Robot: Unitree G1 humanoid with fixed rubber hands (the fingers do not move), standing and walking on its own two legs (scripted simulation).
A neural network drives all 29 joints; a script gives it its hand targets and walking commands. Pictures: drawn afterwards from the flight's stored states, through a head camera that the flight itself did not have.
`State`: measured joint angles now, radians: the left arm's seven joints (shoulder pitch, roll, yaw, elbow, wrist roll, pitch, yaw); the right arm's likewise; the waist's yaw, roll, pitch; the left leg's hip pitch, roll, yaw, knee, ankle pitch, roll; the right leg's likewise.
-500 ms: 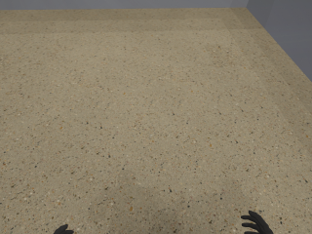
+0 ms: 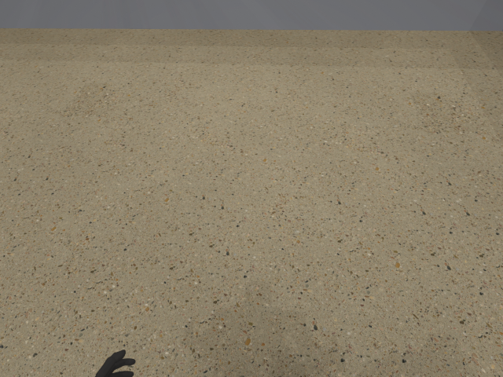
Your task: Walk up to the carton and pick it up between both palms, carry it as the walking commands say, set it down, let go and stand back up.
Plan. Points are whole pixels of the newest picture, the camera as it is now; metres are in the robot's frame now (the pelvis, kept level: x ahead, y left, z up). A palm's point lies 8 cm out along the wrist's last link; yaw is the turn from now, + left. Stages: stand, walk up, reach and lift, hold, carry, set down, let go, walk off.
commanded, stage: walk up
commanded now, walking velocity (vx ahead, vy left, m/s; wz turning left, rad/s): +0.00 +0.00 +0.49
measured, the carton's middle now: out of the picture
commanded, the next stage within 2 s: none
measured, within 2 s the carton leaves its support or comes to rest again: neither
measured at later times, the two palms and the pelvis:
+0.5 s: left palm out of the picture +0.02 +0.33 -0.12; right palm out of the picture +0.15 -0.20 -0.09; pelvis -0.01 +0.04 +0.00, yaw +15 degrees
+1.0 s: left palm out of the picture -0.08 +0.26 -0.10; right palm (367, 339) +0.21 -0.17 -0.11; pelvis -0.02 +0.00 +0.01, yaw +31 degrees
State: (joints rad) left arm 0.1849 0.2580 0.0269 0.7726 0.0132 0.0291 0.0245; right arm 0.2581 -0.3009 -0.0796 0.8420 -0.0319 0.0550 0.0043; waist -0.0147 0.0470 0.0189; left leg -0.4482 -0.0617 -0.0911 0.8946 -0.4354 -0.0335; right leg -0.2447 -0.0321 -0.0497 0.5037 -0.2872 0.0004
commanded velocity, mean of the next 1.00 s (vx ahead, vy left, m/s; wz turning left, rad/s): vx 0.00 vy -0.01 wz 0.50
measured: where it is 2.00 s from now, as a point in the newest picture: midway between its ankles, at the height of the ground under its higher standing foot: outside the picture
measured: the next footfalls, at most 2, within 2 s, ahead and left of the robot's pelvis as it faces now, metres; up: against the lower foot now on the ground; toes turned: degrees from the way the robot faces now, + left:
left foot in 0.26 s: +0.02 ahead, +0.14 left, +0.00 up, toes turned +13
right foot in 0.70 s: +0.08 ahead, -0.08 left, +0.00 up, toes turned +18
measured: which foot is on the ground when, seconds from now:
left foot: up 0.00-0.24, down 0.26-0.70, up 0.72-1.00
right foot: down 0.00-0.26, up 0.28-0.68, down 0.70-1.00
